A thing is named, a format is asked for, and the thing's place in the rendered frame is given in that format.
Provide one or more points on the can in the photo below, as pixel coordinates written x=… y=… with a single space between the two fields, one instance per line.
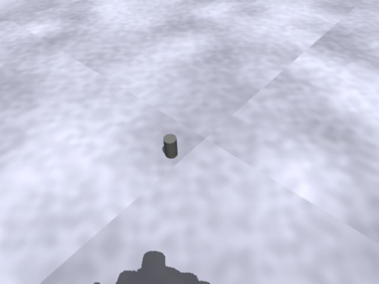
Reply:
x=170 y=145

